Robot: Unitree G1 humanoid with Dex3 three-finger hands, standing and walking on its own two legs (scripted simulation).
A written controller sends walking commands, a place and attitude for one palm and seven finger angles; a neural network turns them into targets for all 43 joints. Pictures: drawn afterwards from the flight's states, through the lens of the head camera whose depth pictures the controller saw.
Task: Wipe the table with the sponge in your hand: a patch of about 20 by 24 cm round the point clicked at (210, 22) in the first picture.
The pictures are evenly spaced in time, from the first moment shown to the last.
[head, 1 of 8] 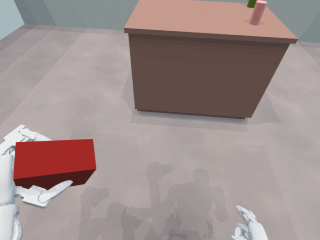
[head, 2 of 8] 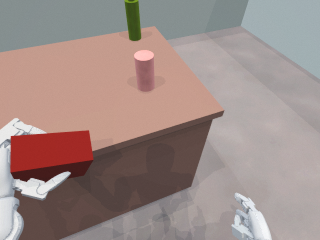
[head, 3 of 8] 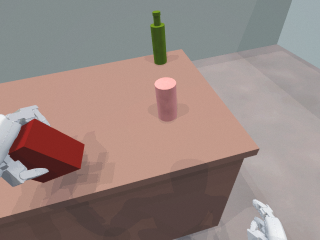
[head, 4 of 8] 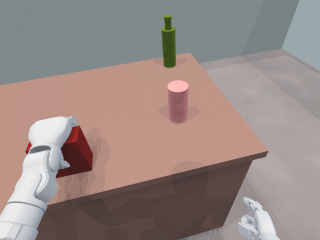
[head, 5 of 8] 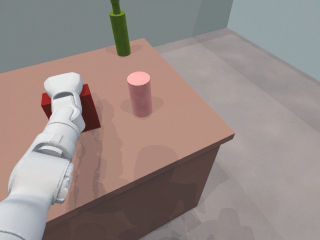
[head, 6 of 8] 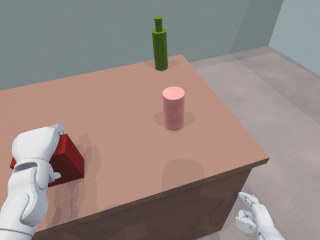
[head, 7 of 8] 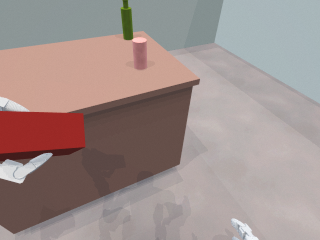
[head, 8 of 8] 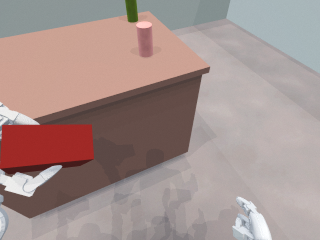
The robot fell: no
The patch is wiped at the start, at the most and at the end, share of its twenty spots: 0.00 1.00 1.00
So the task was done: yes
